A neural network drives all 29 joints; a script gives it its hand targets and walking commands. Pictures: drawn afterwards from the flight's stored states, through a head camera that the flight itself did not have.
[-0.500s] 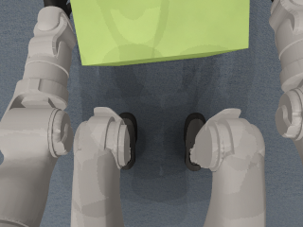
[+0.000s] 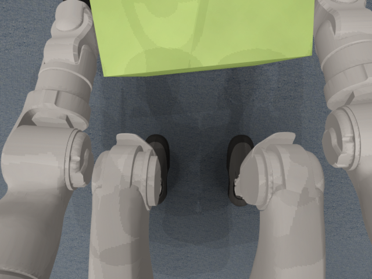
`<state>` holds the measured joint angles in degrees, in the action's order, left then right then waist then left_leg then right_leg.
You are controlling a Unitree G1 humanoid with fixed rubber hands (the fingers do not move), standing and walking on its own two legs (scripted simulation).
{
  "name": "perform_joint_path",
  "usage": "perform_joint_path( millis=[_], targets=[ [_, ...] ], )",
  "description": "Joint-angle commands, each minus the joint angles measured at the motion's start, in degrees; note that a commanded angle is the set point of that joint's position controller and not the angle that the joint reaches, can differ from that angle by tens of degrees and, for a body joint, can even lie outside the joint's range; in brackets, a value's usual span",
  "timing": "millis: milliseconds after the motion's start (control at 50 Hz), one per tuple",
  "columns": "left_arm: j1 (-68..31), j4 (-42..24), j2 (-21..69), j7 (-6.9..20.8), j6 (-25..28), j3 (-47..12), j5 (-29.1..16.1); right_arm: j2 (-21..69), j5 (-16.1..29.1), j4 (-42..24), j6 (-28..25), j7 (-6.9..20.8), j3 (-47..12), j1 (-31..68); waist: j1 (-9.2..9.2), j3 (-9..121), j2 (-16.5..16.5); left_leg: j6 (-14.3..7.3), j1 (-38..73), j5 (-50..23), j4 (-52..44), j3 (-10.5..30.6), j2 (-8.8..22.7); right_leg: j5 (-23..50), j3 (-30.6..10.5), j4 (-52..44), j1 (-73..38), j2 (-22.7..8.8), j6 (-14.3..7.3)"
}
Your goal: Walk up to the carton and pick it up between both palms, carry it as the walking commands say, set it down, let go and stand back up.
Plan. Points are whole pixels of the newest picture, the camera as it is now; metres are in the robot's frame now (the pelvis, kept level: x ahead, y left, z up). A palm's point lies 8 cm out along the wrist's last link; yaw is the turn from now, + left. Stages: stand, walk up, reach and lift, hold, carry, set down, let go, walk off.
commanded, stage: reach and lift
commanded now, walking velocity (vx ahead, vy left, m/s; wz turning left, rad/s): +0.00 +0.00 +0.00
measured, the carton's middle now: (196, 3) +0.54 -0.01 -0.23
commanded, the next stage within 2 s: none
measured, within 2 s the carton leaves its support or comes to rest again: leaves its support in 0.64 s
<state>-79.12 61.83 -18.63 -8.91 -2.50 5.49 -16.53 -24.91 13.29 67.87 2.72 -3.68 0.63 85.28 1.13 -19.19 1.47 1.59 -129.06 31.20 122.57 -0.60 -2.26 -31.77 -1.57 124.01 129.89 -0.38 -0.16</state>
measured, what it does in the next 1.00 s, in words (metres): stands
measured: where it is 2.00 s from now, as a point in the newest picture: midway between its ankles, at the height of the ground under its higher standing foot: (197, 181)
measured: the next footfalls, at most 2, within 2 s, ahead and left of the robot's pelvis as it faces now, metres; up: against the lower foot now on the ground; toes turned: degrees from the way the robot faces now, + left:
none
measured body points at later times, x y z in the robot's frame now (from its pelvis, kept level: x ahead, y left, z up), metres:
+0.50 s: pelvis +0.00 +0.00 -0.01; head +0.36 -0.03 +0.25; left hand +0.55 +0.17 -0.17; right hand +0.57 -0.20 -0.17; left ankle +0.12 +0.12 -0.34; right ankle +0.11 -0.12 -0.34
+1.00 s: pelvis +0.01 +0.00 +0.02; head +0.35 -0.03 +0.31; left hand +0.55 +0.16 -0.11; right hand +0.57 -0.21 -0.11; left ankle +0.12 +0.12 -0.34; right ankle +0.11 -0.12 -0.34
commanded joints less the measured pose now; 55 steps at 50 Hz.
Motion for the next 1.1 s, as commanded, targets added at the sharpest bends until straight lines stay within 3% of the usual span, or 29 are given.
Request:
perform_joint_path(
  millis=[0,160,280,380,500,660,860,1000,1080],
  targets=[
    [-17.95,-7.28,6.92,0.6,1.13,-3.86,-0.52,0.34,0.87,-6.19,-1.23,0.33,-1.42,17.2,-3.12,70.25,-1.88,1.02,35.6,-17.35,-8.33,-1.79,-1.37,16.5,2.09,-9.88,-33.76,1.78,0.11],
    [-24.17,-8.39,19.0,3.0,1.17,-6.59,-0.68,13.45,1.13,-7.56,-0.84,2.93,-5.01,21.57,-3.36,70.45,-1.45,1.14,35.29,-17.47,-8.46,-1.97,-2.55,16.54,2.22,-10.15,-34.04,2.61,-0.05],
    [-33.8,-9.56,41.03,9.45,-0.84,-10.43,0.18,38.0,0.09,-9.93,1.24,8.88,-8.94,28.15,-3.74,68.47,-2.3,0.94,32.08,-16.06,-7.34,-3.06,-4.22,15.93,3.0,-9.37,-33.43,3.84,-0.24],
    [-36.17,-12.27,47.73,12.85,-3.11,-9.1,1.73,46.18,-1.33,-12.18,3.63,12.28,-7.84,28.21,-3.45,68.77,-3.01,0.65,30.45,-14.99,-6.39,-4.79,-4.93,16.08,4.01,-8.8,-33.44,4.28,-0.31],
    [-38.09,-16.54,49.92,14.51,-5.24,-8.23,2.68,50.05,-2.3,-16.53,5.98,14.46,-7.17,28.81,-2.57,71.97,-3.56,0.11,29.47,-14.0,-6.02,-5.93,-4.81,15.98,4.37,-8.46,-34.07,4.37,-0.36],
    [-39.75,-26.27,50.53,13.58,-6.41,-11.43,1.73,52.57,0.18,-26.78,7.1,14.35,-10.91,30.46,-0.12,89.59,-4.09,-0.06,36.53,-20.36,-6.15,-6.53,-4.73,22.45,4.93,-8.24,-41.8,5.44,0.37],
    [-30.69,-21.6,53.75,15.11,-9.85,-4.92,9.54,56.18,-6.83,-21.33,10.52,15.85,-4.98,21.33,0.5,78.74,-4.54,-0.43,30.4,-15.36,-11.11,-6.52,-4.91,17.02,5.52,-12.91,-34.54,5.92,0.42],
    [-31.92,-26.99,55.48,15.66,-11.07,-7.57,8.52,57.2,-6.58,-27.43,11.54,16.06,-6.92,22.27,0.02,87.22,-4.79,-0.25,34.82,-19.06,-13.09,-6.14,-5.39,20.67,5.67,-15.37,-39.0,6.46,0.4],
    [-31.17,-27.3,55.3,15.83,-12.04,-7.21,9.17,57.08,-7.33,-27.46,12.44,16.13,-6.36,21.55,0.11,87.03,-4.54,-0.15,35.29,-18.4,-14.72,-6.08,-5.41,19.82,5.76,-17.01,-39.05,6.58,0.44]
  ],
)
